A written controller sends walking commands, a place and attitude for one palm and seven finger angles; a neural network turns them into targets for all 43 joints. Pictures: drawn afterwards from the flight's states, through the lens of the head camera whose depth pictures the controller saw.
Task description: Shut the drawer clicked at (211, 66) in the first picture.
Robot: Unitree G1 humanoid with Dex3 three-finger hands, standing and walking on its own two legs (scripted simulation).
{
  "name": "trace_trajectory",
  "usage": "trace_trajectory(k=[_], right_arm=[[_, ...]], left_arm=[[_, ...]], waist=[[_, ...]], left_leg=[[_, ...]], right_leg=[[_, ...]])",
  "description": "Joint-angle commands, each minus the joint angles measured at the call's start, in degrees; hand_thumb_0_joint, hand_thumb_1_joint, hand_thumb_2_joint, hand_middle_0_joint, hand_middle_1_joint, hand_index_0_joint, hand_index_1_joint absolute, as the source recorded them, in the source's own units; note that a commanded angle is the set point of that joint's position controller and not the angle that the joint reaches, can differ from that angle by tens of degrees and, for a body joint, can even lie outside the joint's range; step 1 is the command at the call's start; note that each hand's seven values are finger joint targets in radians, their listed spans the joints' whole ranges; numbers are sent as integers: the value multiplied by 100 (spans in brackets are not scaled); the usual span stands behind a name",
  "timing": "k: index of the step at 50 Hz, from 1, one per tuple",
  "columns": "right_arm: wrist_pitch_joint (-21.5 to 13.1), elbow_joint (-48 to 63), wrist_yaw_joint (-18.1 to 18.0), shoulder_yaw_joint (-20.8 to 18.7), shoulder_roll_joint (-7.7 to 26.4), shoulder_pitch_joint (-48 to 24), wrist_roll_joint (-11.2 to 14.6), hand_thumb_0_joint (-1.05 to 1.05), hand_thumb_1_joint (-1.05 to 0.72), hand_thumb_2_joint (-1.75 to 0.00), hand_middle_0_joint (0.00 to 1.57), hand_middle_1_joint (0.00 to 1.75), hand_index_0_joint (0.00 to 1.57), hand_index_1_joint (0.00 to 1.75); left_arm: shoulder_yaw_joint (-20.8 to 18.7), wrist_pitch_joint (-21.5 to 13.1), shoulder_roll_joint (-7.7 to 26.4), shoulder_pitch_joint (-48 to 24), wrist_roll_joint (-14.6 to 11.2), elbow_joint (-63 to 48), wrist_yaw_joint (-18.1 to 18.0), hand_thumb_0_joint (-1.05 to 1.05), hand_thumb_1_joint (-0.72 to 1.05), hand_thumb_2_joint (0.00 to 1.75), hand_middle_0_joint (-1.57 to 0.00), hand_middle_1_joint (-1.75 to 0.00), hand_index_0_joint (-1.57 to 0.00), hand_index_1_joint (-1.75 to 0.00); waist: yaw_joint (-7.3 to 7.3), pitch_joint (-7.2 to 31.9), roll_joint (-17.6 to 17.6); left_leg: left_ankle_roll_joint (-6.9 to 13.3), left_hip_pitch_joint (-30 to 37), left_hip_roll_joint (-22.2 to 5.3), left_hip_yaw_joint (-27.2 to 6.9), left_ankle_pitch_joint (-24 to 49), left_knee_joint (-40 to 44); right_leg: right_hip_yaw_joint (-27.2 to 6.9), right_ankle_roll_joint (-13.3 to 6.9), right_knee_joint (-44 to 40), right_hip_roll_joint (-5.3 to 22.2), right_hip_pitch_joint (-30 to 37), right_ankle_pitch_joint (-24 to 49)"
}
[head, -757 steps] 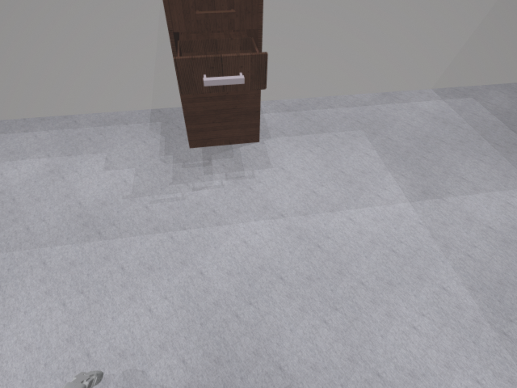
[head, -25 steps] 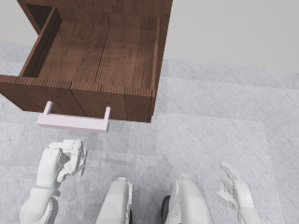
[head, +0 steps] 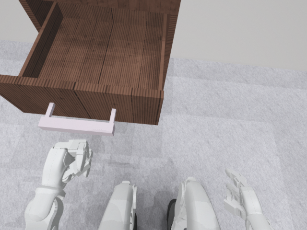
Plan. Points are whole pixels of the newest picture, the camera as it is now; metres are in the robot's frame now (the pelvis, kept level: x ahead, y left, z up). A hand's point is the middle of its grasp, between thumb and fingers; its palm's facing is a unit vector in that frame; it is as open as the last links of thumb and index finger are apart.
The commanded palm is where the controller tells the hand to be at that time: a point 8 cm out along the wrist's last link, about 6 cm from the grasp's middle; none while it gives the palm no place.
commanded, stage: push the drawer shut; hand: left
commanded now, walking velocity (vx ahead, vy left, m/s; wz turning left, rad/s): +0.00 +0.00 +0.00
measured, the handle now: (80, 118) +0.37 +0.21 +0.01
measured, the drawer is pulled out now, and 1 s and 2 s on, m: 0.27 0.21 0.08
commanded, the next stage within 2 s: none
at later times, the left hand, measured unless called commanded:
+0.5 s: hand (91, 153) +0.29 +0.17 +0.00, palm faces -0.07 -1.00 -0.06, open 3.0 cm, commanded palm +0.30 +0.21 +0.01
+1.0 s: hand (94, 130) +0.35 +0.17 +0.00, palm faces -0.08 -0.99 -0.06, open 2.9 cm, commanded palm +0.36 +0.21 +0.01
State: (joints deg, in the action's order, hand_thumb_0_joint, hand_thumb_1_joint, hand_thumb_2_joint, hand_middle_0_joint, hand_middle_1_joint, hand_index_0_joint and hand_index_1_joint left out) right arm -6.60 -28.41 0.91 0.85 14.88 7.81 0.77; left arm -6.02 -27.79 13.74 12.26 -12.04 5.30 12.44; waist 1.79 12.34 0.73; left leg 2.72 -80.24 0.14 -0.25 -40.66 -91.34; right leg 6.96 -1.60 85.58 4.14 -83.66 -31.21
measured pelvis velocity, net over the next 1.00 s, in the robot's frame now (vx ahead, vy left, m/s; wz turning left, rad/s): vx -0.03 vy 0.00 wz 0.01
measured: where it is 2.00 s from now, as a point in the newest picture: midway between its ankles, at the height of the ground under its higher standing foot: outside the picture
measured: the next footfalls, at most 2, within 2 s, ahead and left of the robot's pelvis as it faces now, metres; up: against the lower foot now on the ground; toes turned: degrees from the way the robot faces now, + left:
none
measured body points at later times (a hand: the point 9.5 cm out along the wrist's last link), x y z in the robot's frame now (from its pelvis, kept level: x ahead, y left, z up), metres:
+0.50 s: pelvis +0.00 +0.00 +0.00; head +0.15 +0.02 +0.42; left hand +0.29 +0.22 +0.01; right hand +0.20 -0.24 -0.10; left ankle +0.01 +0.09 -0.55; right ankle +0.07 -0.12 -0.55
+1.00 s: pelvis -0.03 +0.00 +0.00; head +0.12 +0.03 +0.42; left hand +0.35 +0.22 +0.01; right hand +0.14 -0.25 -0.10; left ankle +0.01 +0.09 -0.55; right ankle +0.07 -0.12 -0.55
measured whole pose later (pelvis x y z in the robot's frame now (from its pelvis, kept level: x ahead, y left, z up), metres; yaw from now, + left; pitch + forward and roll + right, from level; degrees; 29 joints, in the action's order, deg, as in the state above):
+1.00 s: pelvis -0.03 +0.00 +0.00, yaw +1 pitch +28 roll -4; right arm -6.1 -33.5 -1.6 2.8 15.7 8.9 0.6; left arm -7.6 -25.9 17.6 -16.2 -9.3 27.7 10.6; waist 4.0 10.8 0.5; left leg 2.6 -82.5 0.8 -1.0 -36.7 -90.8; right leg 7.6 -1.8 84.1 4.6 -84.8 -27.4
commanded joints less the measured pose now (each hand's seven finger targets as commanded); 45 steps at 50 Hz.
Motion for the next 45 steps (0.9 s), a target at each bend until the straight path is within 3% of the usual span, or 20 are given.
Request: trace_trajectory(k=[1,3,7,11,14,18,24,28,31,33,42,45], right_arm=[[-284,766,-84,-397,838,31,-10,0,-90,-90,20,30,20,30],[-251,795,-66,-392,833,40,-19,0,-90,-90,20,30,20,30],[-167,779,-50,-375,828,10,-15,0,-90,-90,20,30,20,30],[-133,761,-49,-367,834,32,-18,0,-90,-90,20,30,20,30],[-122,720,-59,-370,855,64,-28,0,-90,-90,20,30,20,30],[-78,662,-90,-354,860,93,-29,0,-90,-90,20,30,20,30],[-102,459,-142,-333,896,119,-46,0,-90,-90,20,30,20,30],[-142,333,-207,-317,934,141,-50,0,-90,-90,20,30,20,30],[-169,277,-230,-301,950,136,-46,0,-90,-90,20,30,20,30],[-172,235,-263,-280,970,155,-31,0,-90,-90,20,30,20,30],[-167,159,-324,-228,1017,242,-11,0,-90,-90,20,30,20,30],[-159,106,-333,-195,1020,271,-5,0,-90,-90,20,30,20,30]], left_arm=[[-205,-508,519,-345,-58,-1438,-27,0,90,90,-140,-160,-140,-160],[-270,-468,572,-156,-34,-1426,-76,0,90,90,-140,-160,-140,-160],[-256,-352,508,-435,5,-1267,-175,0,90,90,-140,-160,-140,-160],[-129,-292,383,-660,39,-1144,-220,0,90,90,-140,-160,-140,-160],[-143,-296,468,-921,57,-1204,-208,0,90,90,-140,-160,-140,-160],[-314,-245,637,-1199,67,-958,-199,0,90,90,-140,-160,-140,-160],[-159,-345,535,-2221,89,-742,-230,0,90,90,-140,-160,-140,-160],[-192,-389,691,-2963,127,-602,-247,0,90,90,-140,-160,-140,-160],[-95,-363,656,-3341,123,-493,-211,0,90,90,-140,-160,-140,-160],[-147,-321,747,-3614,102,-314,-204,0,90,90,-140,-160,-140,-160],[-321,-127,939,-4502,109,291,-288,0,90,90,-140,-160,-140,-160],[-379,-116,1000,-4870,122,700,-328,0,90,90,-140,-160,-140,-160]], waist=[[4,2300,463],[-57,2333,528],[45,2196,284],[89,2224,305],[76,2405,415],[125,2367,215],[302,2277,356],[409,2356,300],[403,2452,504],[469,2402,373],[454,2540,493],[533,2323,458]], left_leg=[[-220,1421,65,-483,2153,1482],[-251,1496,63,-499,2349,1530],[-203,1243,75,-474,2089,1443],[-216,1313,74,-497,2096,1449],[-225,1437,67,-493,2247,1440],[-178,1240,67,-450,2200,1373],[-174,1286,67,-493,1853,1361],[-137,1170,69,-499,1578,1315],[-145,1213,102,-463,1373,1365],[-122,1099,103,-471,1156,1390],[-156,1162,112,-490,795,1585],[-153,1034,116,-494,561,1628]], right_leg=[[-409,-114,-803,-310,1919,815],[-381,-128,-747,-310,1923,879],[-402,-103,-802,-313,1980,828],[-375,-100,-811,-312,1916,839],[-393,-105,-803,-302,1947,940],[-443,-92,-860,-320,2107,1003],[-426,-74,-902,-294,1778,737],[-464,-64,-932,-277,1755,570],[-497,-64,-1001,-239,1771,438],[-522,-50,-1062,-246,1794,294],[-526,-37,-1184,-228,1832,88],[-541,-28,-1245,-242,1735,-37]])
